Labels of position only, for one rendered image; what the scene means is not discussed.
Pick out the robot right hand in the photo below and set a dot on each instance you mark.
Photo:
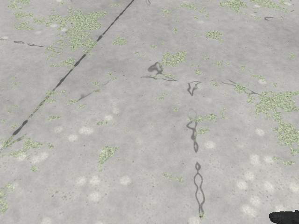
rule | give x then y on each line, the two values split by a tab
287	217

